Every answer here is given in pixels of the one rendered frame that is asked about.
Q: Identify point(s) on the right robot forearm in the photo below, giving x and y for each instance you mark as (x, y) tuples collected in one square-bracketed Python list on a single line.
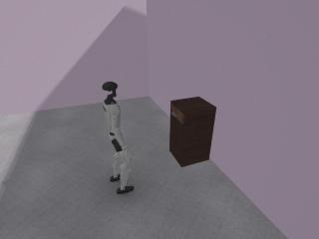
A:
[(119, 138)]

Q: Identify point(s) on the right robot shin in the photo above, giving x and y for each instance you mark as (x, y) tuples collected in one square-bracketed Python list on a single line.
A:
[(124, 176)]

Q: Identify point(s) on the robot right hand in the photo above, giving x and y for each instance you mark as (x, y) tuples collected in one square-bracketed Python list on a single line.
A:
[(128, 156)]

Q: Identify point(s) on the robot torso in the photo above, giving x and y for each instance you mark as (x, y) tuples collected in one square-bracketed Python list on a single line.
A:
[(108, 119)]

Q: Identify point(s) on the right robot upper arm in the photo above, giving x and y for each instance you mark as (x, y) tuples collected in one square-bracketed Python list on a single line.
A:
[(114, 112)]

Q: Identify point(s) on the drawer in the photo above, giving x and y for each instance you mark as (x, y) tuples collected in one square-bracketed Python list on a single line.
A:
[(178, 113)]

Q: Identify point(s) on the cabinet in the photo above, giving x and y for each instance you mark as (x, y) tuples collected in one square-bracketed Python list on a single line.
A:
[(190, 142)]

